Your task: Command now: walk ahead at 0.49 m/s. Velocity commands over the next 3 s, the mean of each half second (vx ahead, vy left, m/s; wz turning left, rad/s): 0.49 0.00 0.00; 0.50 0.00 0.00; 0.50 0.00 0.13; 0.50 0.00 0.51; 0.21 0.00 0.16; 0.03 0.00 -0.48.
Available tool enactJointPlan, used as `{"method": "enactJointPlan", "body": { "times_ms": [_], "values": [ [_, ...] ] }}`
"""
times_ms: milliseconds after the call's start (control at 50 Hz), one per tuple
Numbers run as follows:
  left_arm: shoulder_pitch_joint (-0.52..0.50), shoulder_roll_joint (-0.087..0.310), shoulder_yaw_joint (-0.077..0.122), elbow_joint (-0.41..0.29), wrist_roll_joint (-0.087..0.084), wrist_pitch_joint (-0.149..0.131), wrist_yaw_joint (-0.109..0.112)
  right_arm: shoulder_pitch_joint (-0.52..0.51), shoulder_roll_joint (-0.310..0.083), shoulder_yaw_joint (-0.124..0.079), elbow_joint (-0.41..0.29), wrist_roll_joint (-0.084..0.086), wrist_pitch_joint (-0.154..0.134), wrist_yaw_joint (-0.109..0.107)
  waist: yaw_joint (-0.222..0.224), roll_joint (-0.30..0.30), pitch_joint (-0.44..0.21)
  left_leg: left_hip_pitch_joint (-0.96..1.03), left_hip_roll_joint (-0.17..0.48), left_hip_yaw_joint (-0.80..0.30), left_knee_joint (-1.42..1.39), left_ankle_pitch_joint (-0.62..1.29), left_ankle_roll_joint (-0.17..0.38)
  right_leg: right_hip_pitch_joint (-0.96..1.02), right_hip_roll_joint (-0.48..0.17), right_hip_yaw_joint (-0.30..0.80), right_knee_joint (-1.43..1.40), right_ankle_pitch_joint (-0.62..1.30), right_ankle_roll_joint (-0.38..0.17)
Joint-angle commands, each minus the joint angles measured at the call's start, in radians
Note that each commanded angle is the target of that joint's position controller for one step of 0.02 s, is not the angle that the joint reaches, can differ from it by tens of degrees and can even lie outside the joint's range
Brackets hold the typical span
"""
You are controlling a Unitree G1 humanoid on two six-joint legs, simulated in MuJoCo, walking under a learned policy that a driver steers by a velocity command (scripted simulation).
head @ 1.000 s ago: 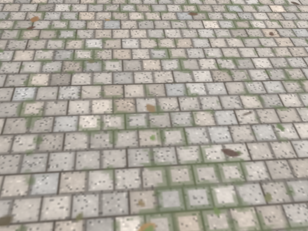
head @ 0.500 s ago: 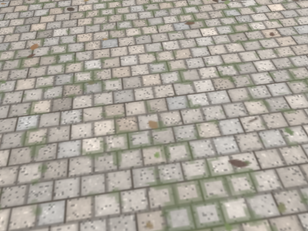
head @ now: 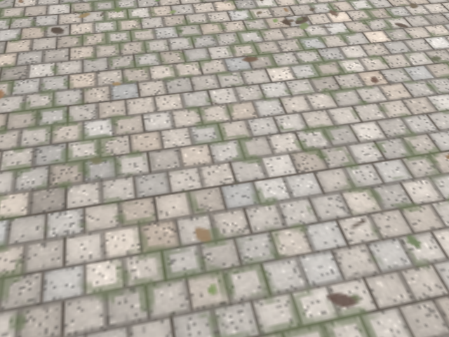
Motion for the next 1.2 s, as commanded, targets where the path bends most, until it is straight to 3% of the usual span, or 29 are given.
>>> {"method": "enactJointPlan", "body": {
  "times_ms": [20,100,160,200,240,260,280,300,320,340,360,400,460,560,660,720,740,760,780,800,820,840,860,880,900,960,1000,1100,1200],
  "values": [
    [-0.07,0.033,0.004,-0.069,-0.001,-0.022,-0.009,-0.041,-0.172,-0.038,-0.061,0.009,-0.011,-0.014,0.007,0.093,0.058,-0.045,0.246,-0.136,-0.152,0.148,0.134,0.01,0.005,-0.015,-0.175,0.154,0.009],
    [-0.195,0.021,-0.006,-0.107,-0.011,-0.036,-0.035,0.04,-0.191,-0.041,-0.024,0.018,0.009,-0.018,-0.043,0.084,0.088,0.053,0.278,-0.126,-0.122,0.159,0.132,0.015,0.038,-0.039,-0.326,0.174,-0.002],
    [-0.235,0.035,-0.004,-0.132,-0.013,-0.043,-0.055,0.063,-0.2,-0.047,-0.004,0.022,0.029,-0.022,-0.037,0.098,0.091,0.161,0.322,-0.142,-0.061,0.241,0.119,0.005,0.057,-0.036,-0.388,0.079,-0.035],
    [-0.185,0.062,0.006,-0.125,-0.011,-0.044,-0.06,0.048,-0.216,-0.053,-0.001,0.024,0.038,-0.027,0.004,0.123,0.051,0.205,0.33,-0.138,0.016,0.431,0.099,0.096,0.088,-0.056,-0.412,-0.004,-0.065],
    [0.046,0.131,0.042,-0.061,-0.006,-0.043,-0.047,0.018,-0.21,-0.047,-0.007,0.02,0.048,-0.032,0.132,0.124,-0.107,0.154,0.261,-0.077,0.299,0.708,0.057,0.441,0.142,-0.105,-0.442,0.007,-0.121],
    [0.231,0.201,0.062,-0.027,0.004,-0.038,-0.034,0.025,-0.16,-0.025,-0.033,-0.002,0.044,-0.034,0.197,0.035,-0.269,-0.061,0.209,-0.044,0.602,0.456,0.021,0.778,-0.027,0.077,-0.386,0.045,-0.185],
    [0.268,0.281,0.076,-0.007,0.008,-0.037,-0.037,0.166,-0.028,0.014,-0.05,-0.001,0.02,-0.022,0.113,-0.24,-0.398,-0.481,0.006,-0.06,0.957,-0.285,-0.046,1.123,-0.261,0.584,-0.48,-0.164,-0.357],
    [0.28,0.17,0.051,-0.012,-0.003,-0.035,-0.035,0.096,-0.133,-0.006,-0.034,0.022,-0.002,-0.014,0.17,-0.16,-0.401,-0.604,0.036,-0.189,1.067,-0.391,-0.04,1.123,-0.257,0.686,-0.578,-0.285,-0.343],
    [0.205,0.138,0.036,-0.017,-0.002,-0.034,-0.03,-0.011,-0.185,-0.022,-0.072,0.047,-0.016,-0.009,0.166,-0.111,-0.234,-0.67,0.09,-0.166,1.081,-0.318,-0.031,0.998,-0.223,0.525,-0.598,-0.246,-0.297],
    [0.14,0.123,0.03,-0.023,0.001,-0.032,-0.028,-0.072,-0.174,-0.018,-0.087,0.042,-0.023,-0.011,0.137,-0.022,-0.148,-0.65,0.14,-0.135,1.034,-0.228,-0.03,0.854,-0.183,0.408,-0.617,-0.143,-0.272],
    [0.09,0.1,0.023,-0.026,0.006,-0.032,-0.031,-0.1,-0.165,-0.021,-0.092,0.023,-0.021,-0.012,0.107,0.011,-0.08,-0.618,0.17,-0.123,0.968,-0.174,-0.039,0.728,-0.147,0.327,-0.647,-0.044,-0.263],
    [0.053,0.077,0.016,-0.025,0.014,-0.041,-0.034,-0.054,-0.136,-0.022,-0.08,0.019,0.0,-0.011,0.052,-0.021,-0.058,-0.516,0.202,-0.128,0.904,-0.118,-0.053,0.605,-0.108,0.244,-0.71,0.029,-0.262],
    [0.055,0.105,0.024,0.005,0.002,-0.056,-0.032,-0.075,-0.098,-0.013,-0.088,0.009,0.026,-0.018,0.031,-0.013,-0.009,-0.525,0.214,-0.108,0.795,-0.063,-0.087,0.524,-0.095,0.147,-0.773,0.104,-0.277],
    [0.102,0.136,0.03,0.045,-0.003,-0.044,-0.016,-0.251,-0.072,-0.001,-0.132,0.006,0.014,-0.008,0.087,-0.005,0.041,-0.515,0.187,-0.072,0.457,0.228,-0.099,0.528,-0.037,0.018,-0.798,0.095,-0.228],
    [0.18,0.162,0.038,0.102,-0.017,-0.024,-0.011,-0.376,-0.087,-0.004,-0.178,0.018,0.002,0.014,0.126,-0.013,0.066,-0.515,0.155,-0.073,0.299,0.244,-0.069,0.661,-0.098,0.031,-0.749,0.056,-0.207],
    [0.171,0.177,0.046,0.12,-0.019,-0.007,-0.003,-0.349,-0.115,-0.014,-0.181,0.016,-0.003,0.024,0.092,-0.028,0.045,-0.462,0.135,-0.062,0.259,0.132,-0.029,0.744,-0.132,0.045,-0.671,0.164,-0.18],
    [0.151,0.182,0.046,0.12,-0.019,-0.001,-0.001,-0.285,-0.132,-0.025,-0.165,0.014,-0.005,0.023,0.05,-0.034,0.008,-0.365,0.108,-0.033,0.238,0.111,-0.01,0.748,-0.115,0.027,-0.592,0.302,-0.164],
    [0.146,0.164,0.039,0.12,-0.014,0.006,0.001,-0.147,-0.17,-0.048,-0.121,0.011,-0.004,0.016,-0.015,-0.018,-0.078,-0.175,0.077,-0.004,0.228,0.114,0.017,0.713,-0.064,-0.013,-0.425,0.417,-0.139],
    [0.159,0.116,0.017,0.101,0.005,0.007,0.005,0.027,-0.237,-0.071,-0.085,0.004,-0.001,0.006,-0.077,0.064,-0.223,0.112,0.205,-0.14,0.267,0.153,0.071,0.549,-0.008,-0.059,-0.144,0.245,-0.101],
    [0.285,0.001,-0.018,0.081,0.004,-0.014,-0.004,0.091,-0.329,-0.091,-0.068,-0.003,0.006,0.006,-0.019,0.334,-0.342,0.461,0.432,-0.62,0.17,-0.068,0.237,0.13,0.179,-0.072,0.229,-0.318,-0.026],
    [0.243,0.075,-0.005,0.099,-0.011,-0.035,-0.009,0.1,-0.232,-0.065,-0.073,0.012,0.005,0.009,-0.058,0.286,-0.361,0.475,0.445,-0.78,0.054,-0.21,0.238,0.003,0.169,0.075,0.36,-0.533,-0.033],
    [0.153,0.139,0.014,0.071,-0.037,-0.048,-0.016,0.031,-0.193,-0.051,-0.082,0.011,0.003,0.007,-0.052,0.218,-0.215,0.365,0.418,-0.643,0.039,-0.21,0.192,-0.071,0.116,0.073,0.393,-0.467,-0.048],
    [0.091,0.134,0.011,0.055,-0.035,-0.053,-0.012,-0.037,-0.174,-0.045,-0.095,0.006,0.003,0.006,-0.026,0.141,-0.134,0.232,0.382,-0.525,0.027,-0.119,0.167,-0.054,0.063,0.039,0.353,-0.375,-0.053],
    [0.058,0.126,0.014,0.05,-0.016,-0.051,-0.008,-0.087,-0.147,-0.038,-0.098,0.0,0.002,0.008,0.0,0.103,-0.069,0.112,0.347,-0.441,0.001,-0.013,0.158,-0.023,0.031,0.027,0.291,-0.31,-0.049],
    [0.074,0.117,0.017,0.053,-0.01,-0.042,-0.007,-0.113,-0.125,-0.03,-0.102,-0.01,-0.003,0.009,0.033,0.129,-0.057,0.038,0.32,-0.386,-0.024,0.061,0.149,0.041,0.004,0.035,0.25,-0.263,-0.046],
    [0.103,0.072,0.01,0.067,-0.006,-0.012,-0.004,-0.112,-0.131,-0.034,-0.085,-0.001,-0.018,0.008,0.065,0.129,-0.04,-0.049,0.295,-0.287,-0.092,0.156,0.168,0.096,-0.01,0.021,0.172,-0.208,-0.023],
    [0.039,0.063,0.008,0.045,0.002,-0.005,0.0,-0.09,-0.153,-0.041,-0.066,0.001,-0.02,-0.001,0.056,0.107,-0.005,-0.051,0.295,-0.245,-0.123,0.195,0.175,0.041,-0.016,0.018,0.08,-0.13,-0.002],
    [-0.115,0.033,-0.003,0.01,-0.001,-0.018,-0.013,-0.029,-0.172,-0.043,-0.028,0.009,-0.006,-0.018,0.005,0.103,0.034,-0.017,0.25,-0.136,-0.143,0.198,0.13,0.044,0.013,-0.014,-0.213,0.118,0.007],
    [-0.252,0.032,-0.009,-0.036,-0.012,-0.032,-0.04,0.056,-0.185,-0.047,0.024,0.017,0.016,-0.023,-0.041,0.101,0.073,0.101,0.297,-0.132,-0.1,0.202,0.125,0.037,0.048,-0.034,-0.363,0.118,-0.012]
  ]
}}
